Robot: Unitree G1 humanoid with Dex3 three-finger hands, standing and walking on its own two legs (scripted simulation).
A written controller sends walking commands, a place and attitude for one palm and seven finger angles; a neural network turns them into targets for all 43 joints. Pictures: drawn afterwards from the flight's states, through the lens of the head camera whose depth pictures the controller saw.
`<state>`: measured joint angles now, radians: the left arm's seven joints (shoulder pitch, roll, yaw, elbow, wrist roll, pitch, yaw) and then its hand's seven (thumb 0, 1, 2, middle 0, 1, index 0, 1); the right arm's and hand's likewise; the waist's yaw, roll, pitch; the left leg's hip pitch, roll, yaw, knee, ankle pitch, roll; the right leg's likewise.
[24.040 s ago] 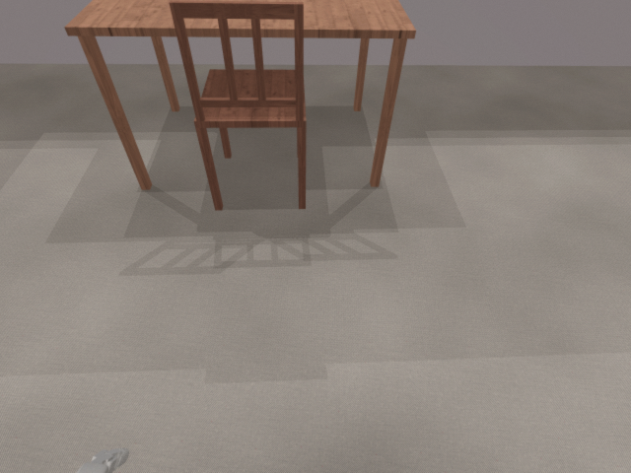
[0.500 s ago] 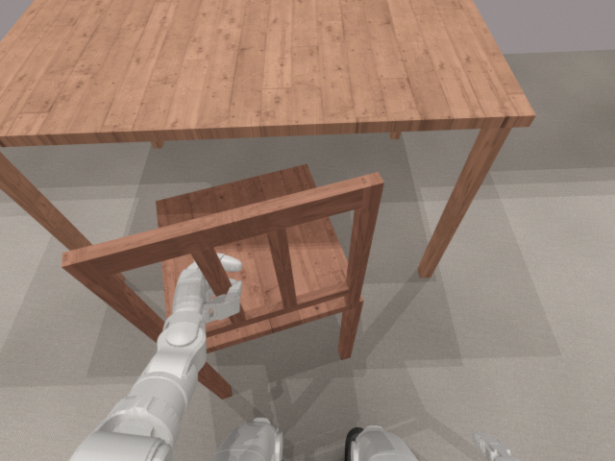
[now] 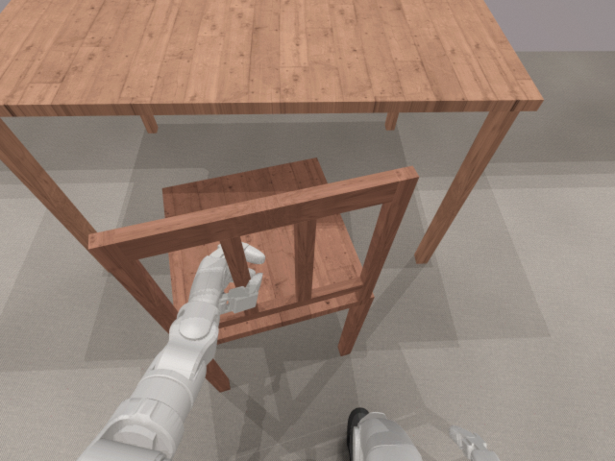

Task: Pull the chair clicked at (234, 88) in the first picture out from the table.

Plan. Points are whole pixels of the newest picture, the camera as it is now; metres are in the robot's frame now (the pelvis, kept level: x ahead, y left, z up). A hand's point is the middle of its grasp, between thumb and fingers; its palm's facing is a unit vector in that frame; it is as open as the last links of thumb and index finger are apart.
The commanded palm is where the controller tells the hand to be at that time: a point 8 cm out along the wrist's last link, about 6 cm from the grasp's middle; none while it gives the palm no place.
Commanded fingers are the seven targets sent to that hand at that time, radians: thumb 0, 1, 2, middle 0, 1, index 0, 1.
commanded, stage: step backward, pulling the chair out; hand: left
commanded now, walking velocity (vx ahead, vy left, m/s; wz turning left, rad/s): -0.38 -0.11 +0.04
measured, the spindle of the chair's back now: (242, 278) +0.38 +0.10 -0.07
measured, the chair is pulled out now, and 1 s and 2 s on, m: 0.22 0.35 0.59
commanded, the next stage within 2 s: stop walking, hand still on the chair in 1.56 s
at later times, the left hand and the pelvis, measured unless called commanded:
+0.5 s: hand (246, 317) +0.31 +0.08 -0.04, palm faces -0.10 -0.98 -0.16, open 5.6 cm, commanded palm +0.27 +0.14 -0.05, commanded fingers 0.00 0.90 0.90 -0.50 -1.45 -0.50 -1.45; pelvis -0.06 +0.00 +0.01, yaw +1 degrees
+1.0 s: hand (237, 386) +0.21 +0.09 -0.04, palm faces -0.09 -0.98 -0.19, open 5.7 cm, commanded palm +0.18 +0.14 -0.04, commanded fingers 0.00 0.90 0.90 -0.50 -1.45 -0.50 -1.45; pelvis -0.15 -0.01 +0.02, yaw +0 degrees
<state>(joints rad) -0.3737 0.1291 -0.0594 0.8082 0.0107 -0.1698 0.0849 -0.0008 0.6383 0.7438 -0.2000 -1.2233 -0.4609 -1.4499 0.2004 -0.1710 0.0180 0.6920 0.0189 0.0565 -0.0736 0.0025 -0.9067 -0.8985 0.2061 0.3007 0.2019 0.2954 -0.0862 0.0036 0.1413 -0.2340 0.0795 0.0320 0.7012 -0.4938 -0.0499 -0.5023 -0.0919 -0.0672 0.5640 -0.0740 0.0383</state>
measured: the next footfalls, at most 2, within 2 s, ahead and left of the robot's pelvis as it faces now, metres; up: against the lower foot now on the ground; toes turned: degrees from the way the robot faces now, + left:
right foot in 0.14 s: +0.06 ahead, -0.14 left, +0.00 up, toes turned -4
left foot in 0.44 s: +0.00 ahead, +0.15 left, +0.00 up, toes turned +4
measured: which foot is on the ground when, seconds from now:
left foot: down 0.00-0.18, up 0.20-0.42, down 0.44-0.70, up 0.72-0.88, down 0.90-1.00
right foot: down 0.00-0.02, up 0.04-0.12, down 0.14-0.50, up 0.52-0.60, down 0.62-1.00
